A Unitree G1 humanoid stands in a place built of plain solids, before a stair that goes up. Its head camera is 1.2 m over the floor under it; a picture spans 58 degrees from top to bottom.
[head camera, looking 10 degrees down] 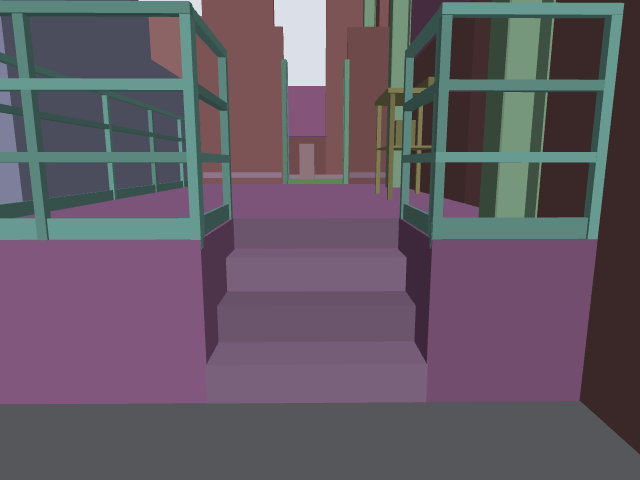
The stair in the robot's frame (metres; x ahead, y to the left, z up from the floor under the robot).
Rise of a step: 0.21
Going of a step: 0.28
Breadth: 1.12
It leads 1 degrees to the left of straight ahead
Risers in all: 4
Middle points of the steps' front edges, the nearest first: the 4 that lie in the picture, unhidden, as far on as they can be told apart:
2.03 0.02 0.21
2.31 0.02 0.42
2.59 0.02 0.63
2.87 0.02 0.84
